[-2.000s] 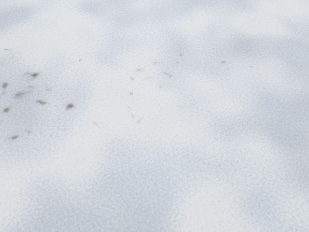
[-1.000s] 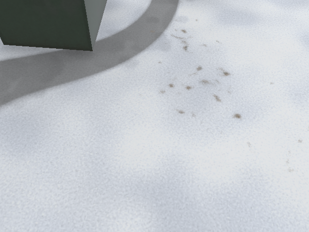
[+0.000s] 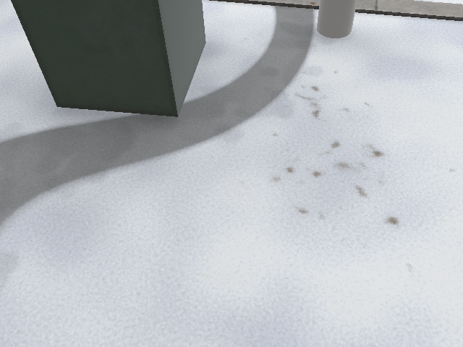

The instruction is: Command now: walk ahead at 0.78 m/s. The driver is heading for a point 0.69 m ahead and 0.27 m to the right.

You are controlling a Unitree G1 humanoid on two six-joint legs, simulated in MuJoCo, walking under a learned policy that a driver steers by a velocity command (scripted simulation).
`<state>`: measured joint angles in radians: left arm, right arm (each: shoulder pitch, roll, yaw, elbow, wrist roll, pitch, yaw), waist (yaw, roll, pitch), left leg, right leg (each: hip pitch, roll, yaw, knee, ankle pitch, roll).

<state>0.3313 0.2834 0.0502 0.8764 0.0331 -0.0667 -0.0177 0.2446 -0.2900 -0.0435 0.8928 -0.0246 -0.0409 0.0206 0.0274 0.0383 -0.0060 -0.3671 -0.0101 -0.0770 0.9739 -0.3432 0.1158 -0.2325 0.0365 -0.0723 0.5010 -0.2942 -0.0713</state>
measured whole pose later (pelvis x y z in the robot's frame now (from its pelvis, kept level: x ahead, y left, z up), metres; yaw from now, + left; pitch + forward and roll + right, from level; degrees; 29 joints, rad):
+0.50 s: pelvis +0.35 +0.03 -0.01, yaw -9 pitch +2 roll +1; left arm 0.39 0.26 0.05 0.95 -0.01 -0.08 -0.01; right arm 0.12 -0.26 -0.04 0.81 -0.06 -0.08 0.01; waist 0.05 -0.02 0.05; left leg -0.39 0.00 0.13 0.58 -0.21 0.04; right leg -0.28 -0.03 0.05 1.24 -0.28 -0.13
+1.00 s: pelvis +0.76 -0.10 -0.02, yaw -33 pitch -1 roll -1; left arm 0.29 0.30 0.07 0.86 0.02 -0.02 -0.01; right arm 0.16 -0.21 -0.01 0.76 -0.03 -0.08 -0.02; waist 0.01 -0.01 0.11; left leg -0.45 0.08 -0.04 1.43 -0.36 -0.02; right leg -0.33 0.18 -0.10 0.60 -0.26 -0.20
